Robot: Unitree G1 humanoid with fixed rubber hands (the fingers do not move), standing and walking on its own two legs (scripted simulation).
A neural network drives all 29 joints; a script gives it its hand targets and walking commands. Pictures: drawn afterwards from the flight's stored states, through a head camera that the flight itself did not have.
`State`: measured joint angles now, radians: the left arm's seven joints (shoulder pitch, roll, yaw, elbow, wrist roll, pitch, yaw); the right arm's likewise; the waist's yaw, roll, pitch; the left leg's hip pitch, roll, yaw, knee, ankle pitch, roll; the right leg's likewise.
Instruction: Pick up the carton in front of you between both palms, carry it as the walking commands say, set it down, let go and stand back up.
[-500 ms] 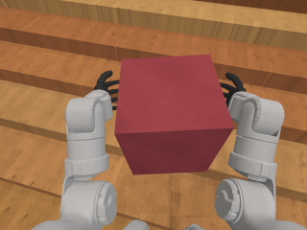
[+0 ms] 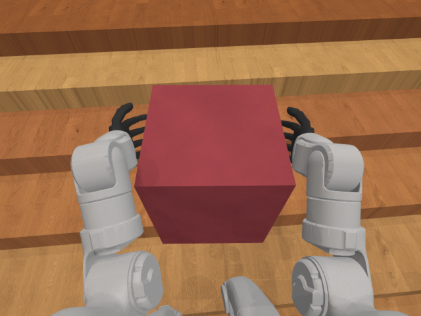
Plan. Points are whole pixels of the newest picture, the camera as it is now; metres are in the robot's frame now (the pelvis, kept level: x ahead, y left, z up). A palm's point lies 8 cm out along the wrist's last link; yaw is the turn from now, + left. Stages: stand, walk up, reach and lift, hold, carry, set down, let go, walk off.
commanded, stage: carry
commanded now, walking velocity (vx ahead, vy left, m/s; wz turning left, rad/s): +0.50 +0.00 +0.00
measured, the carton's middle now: (212, 171) +0.36 -0.04 +0.07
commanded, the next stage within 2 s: none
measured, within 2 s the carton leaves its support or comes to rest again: neither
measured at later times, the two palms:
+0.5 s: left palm (103, 9) +0.63 +0.13 +0.26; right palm out of the picture +0.67 -0.17 +0.25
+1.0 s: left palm out of the picture +0.97 +0.13 +0.38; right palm out of the picture +0.94 -0.17 +0.38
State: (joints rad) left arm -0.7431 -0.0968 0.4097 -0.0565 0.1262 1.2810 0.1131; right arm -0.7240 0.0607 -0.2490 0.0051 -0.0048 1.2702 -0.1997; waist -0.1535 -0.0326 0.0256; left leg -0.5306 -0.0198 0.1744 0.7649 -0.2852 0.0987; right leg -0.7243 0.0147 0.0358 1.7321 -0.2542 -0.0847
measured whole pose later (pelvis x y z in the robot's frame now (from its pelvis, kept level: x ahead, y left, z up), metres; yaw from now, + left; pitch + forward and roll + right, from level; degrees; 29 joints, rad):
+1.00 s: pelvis +0.60 +0.01 +0.24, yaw +0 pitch +3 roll +3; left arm -0.71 -0.09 0.40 -0.05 0.12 1.28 0.11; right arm -0.71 0.07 -0.24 0.03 0.00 1.26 -0.21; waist -0.13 -0.05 0.00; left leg -0.51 -0.01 0.17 0.78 -0.32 0.08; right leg -0.75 0.01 0.02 1.74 -0.25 -0.09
